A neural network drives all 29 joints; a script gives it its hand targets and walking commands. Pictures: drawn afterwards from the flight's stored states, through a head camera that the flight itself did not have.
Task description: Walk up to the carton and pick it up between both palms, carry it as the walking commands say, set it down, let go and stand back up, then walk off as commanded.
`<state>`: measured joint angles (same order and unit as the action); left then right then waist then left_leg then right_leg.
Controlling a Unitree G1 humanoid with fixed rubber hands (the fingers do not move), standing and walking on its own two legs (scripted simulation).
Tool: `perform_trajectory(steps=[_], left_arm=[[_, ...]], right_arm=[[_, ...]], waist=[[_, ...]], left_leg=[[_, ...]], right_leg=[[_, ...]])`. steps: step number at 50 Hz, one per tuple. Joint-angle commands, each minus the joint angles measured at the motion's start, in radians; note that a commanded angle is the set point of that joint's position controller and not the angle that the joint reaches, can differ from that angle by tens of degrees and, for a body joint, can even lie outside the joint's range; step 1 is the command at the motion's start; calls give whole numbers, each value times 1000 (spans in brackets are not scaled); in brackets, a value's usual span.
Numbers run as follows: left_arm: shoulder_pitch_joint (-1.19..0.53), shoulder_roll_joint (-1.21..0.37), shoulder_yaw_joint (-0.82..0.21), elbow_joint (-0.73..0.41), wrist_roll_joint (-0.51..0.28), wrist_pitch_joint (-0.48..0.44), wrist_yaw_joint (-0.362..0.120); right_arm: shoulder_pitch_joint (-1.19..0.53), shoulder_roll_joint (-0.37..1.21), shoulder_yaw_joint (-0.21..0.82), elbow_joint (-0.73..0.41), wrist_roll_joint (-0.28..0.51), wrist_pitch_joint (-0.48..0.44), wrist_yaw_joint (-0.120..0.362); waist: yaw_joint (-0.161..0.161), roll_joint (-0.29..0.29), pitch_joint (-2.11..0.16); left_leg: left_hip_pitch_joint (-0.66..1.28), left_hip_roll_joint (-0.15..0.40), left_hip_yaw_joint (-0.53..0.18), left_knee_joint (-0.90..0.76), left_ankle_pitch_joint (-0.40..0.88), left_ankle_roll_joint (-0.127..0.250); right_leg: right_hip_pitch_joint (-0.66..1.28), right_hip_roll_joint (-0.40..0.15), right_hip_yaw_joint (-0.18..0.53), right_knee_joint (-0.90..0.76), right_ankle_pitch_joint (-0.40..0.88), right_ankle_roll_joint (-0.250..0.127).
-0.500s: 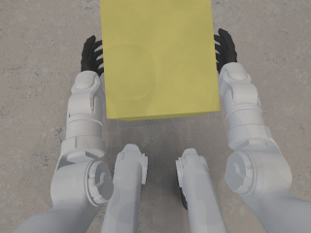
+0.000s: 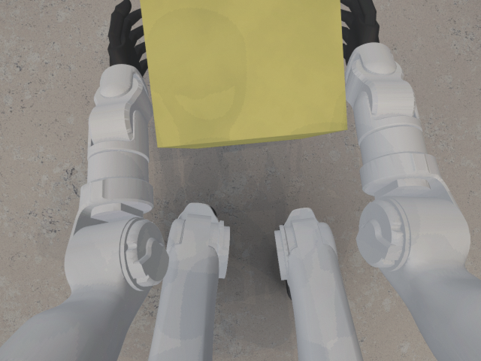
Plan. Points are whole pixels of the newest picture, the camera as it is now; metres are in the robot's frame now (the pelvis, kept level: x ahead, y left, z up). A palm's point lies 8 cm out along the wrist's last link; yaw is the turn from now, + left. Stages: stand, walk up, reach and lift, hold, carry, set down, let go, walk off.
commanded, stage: set down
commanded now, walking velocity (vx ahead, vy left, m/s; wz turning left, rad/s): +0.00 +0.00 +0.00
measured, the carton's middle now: (242, 54) +0.55 +0.04 -0.19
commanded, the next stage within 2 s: none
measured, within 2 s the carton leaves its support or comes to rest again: rests again in 1.24 s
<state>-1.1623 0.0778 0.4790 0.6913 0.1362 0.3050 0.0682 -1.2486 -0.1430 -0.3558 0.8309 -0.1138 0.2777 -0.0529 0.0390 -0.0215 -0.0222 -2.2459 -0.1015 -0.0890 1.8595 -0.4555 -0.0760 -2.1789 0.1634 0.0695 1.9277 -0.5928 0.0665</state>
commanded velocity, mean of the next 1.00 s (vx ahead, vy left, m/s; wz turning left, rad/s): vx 0.00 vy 0.00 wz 0.00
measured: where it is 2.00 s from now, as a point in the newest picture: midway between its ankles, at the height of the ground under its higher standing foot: (247, 267)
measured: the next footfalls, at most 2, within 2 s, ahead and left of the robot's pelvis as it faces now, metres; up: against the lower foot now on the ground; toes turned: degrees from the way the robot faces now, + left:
none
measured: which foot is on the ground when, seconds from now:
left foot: down 0.00-1.00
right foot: down 0.00-1.00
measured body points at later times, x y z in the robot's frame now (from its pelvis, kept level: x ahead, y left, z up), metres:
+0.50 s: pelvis +0.00 +0.00 -0.04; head +0.37 +0.00 +0.22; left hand +0.54 +0.19 -0.20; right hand +0.57 -0.12 -0.20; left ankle +0.12 +0.13 -0.41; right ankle +0.09 -0.12 -0.41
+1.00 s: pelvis +0.00 +0.00 -0.06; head +0.36 +0.00 +0.21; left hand +0.54 +0.19 -0.22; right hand +0.57 -0.13 -0.22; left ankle +0.12 +0.13 -0.41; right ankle +0.09 -0.12 -0.41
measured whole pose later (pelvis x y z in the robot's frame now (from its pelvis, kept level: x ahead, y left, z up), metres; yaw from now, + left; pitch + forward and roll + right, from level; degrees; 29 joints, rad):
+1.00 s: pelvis +0.00 +0.00 -0.06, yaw -1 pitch +42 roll +1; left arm -1.32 0.19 0.42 0.85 0.06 0.24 0.08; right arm -1.41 -0.22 -0.23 0.96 -0.03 0.22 -0.12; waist 0.05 -0.02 0.23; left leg -2.29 -0.07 -0.06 2.09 -0.52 -0.07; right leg -2.24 0.17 0.05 2.16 -0.64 0.06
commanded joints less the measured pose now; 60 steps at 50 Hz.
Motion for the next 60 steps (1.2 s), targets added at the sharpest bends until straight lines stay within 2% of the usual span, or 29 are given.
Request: perform_trajectory(steps=[1,17,26,30,41,60], left_arm=[[-667,-857,-491,-16,-125,-24,-231],[-756,-765,-476,6,-151,-54,-235],[-779,-754,-523,-19,-205,-78,-234],[-751,-747,-504,8,-192,-75,-240],[-778,-718,-468,48,-177,-82,-259],[-780,-685,-472,75,-194,-115,-258]], right_arm=[[-591,928,421,-35,122,-21,230],[-679,855,439,-8,161,-47,209],[-716,876,510,-58,208,-66,187],[-689,877,500,-30,202,-65,186],[-695,839,443,13,165,-74,192],[-709,805,465,36,197,-106,195]], waist=[[21,-7,-1141],[39,-17,-1086],[57,-67,-1128],[64,-65,-1069],[51,-49,-941],[66,-55,-850]], left_leg=[[776,-21,194,-63,304,28],[711,0,201,58,331,30],[729,0,194,112,417,36],[696,0,199,118,393,39],[611,-1,197,130,306,39],[599,3,188,172,327,46]], right_leg=[[437,8,-149,-175,264,-27],[405,-4,-147,-59,296,-28],[454,-5,-148,-11,382,-22],[441,-3,-142,-7,365,-24],[386,-7,-136,7,296,-38],[356,-11,-129,50,311,-42]])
